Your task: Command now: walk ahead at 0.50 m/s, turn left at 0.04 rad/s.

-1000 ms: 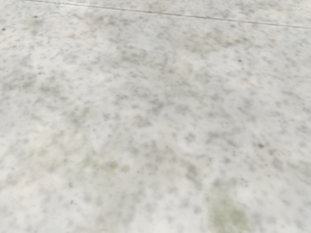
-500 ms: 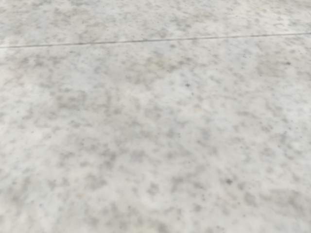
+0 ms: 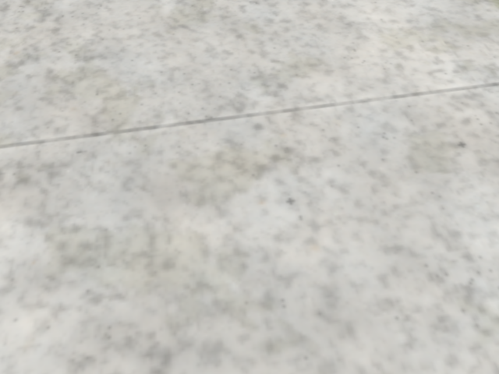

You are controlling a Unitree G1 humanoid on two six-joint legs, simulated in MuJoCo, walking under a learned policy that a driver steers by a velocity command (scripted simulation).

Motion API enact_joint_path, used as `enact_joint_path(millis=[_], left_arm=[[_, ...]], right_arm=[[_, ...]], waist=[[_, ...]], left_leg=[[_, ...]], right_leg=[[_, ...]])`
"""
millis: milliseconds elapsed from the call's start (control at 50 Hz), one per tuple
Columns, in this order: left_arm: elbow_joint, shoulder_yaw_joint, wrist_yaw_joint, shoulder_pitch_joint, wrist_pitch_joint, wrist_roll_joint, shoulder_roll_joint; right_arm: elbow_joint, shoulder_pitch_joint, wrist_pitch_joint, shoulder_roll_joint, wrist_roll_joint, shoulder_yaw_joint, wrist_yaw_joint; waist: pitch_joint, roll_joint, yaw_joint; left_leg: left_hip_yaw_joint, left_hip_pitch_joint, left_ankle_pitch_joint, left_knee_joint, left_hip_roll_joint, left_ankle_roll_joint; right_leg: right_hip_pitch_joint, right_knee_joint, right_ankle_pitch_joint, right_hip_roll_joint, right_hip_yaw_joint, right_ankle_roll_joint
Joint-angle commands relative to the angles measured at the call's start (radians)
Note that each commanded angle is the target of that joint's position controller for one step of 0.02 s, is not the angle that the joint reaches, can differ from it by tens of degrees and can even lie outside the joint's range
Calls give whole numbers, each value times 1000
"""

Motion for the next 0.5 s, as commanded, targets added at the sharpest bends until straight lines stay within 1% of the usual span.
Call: enact_joint_path(millis=[20,40,60,80,100,120,140,160,180,200,240,280,300,340,380,440,500], left_arm=[[-27,29,11,-4,-15,14,164],[-28,30,11,-21,-11,15,171],[-39,26,9,-26,-13,9,160],[-63,9,-2,77,-15,-26,77],[-59,20,-9,81,-19,-5,122],[-89,21,-11,-11,-19,15,136],[-113,19,-18,-95,-27,18,138],[-127,18,-23,-126,-25,16,122],[-141,15,-25,-128,-13,24,113],[-142,10,-27,-115,1,28,96],[-158,6,-29,-127,19,31,87],[-194,4,-29,-209,27,29,88],[-217,3,-30,-265,29,28,91],[-252,1,-31,-355,32,25,89],[-277,-3,-34,-416,32,21,85],[-318,-10,-37,-506,28,15,82],[-349,-19,-39,-559,16,10,81]], right_arm=[[-29,87,-24,-121,8,-35,-16],[22,236,-30,-135,6,-46,-24],[65,390,-35,-166,-11,-59,-34],[76,490,-34,-281,-33,-91,-36],[86,424,-16,-243,4,-87,-16],[62,299,-13,-203,22,-78,-7],[48,239,-14,-142,19,-63,-3],[53,228,-17,-119,13,-55,-5],[67,235,-22,-106,16,-49,-11],[74,245,-30,-113,18,-49,-14],[83,286,-41,-144,22,-59,-16],[85,318,-40,-164,24,-65,-19],[87,342,-38,-164,26,-65,-19],[90,390,-33,-161,27,-67,-20],[91,432,-29,-166,27,-70,-22],[88,482,-23,-168,20,-72,-30],[81,501,-21,-170,8,-73,-39]], waist=[[-57,-131,-101],[-127,-110,-169],[-211,-69,-232],[-336,142,-196],[-336,159,-155],[-158,74,-110],[-70,-15,-106],[-15,-38,-83],[1,-29,-54],[-11,-10,-39],[-26,5,-37],[-6,11,-52],[8,12,-68],[11,20,-101],[-4,28,-129],[-12,37,-162],[-17,49,-176]], left_leg=[[24,187,-100,-57,-79,66],[31,337,-79,-118,-103,89],[-67,565,-77,-130,-15,128],[-528,848,-110,-146,266,280],[-838,862,-139,-309,322,339],[-716,715,-277,-333,292,317],[-600,580,-257,-366,254,291],[-522,480,-185,-392,206,260],[-462,412,-104,-406,163,233],[-420,383,-45,-412,136,222],[-372,358,46,-419,110,229],[-353,343,36,-441,89,225],[-354,350,39,-449,82,217],[-359,389,70,-441,69,190],[-364,447,118,-413,61,167],[-391,533,197,-363,64,164],[-406,601,291,-307,82,164]], right_leg=[[15,218,1124,-297,23,-32],[-1,389,1133,-276,-8,-21],[-149,615,919,-245,-36,-10],[-478,1025,389,-93,-113,45],[-677,1169,-148,-17,-48,42],[-767,1186,-71,-97,-3,34],[-769,1127,2,-140,-8,38],[-740,1058,27,-169,-10,44],[-699,1001,39,-188,-12,60],[-664,963,45,-195,-20,76],[-662,907,61,-197,-45,105],[-707,820,122,-206,-62,134],[-737,766,163,-209,-68,147],[-774,670,243,-205,-73,164],[-790,600,299,-192,-71,170],[-813,522,308,-168,-68,170],[-788,433,282,-144,-76,151]])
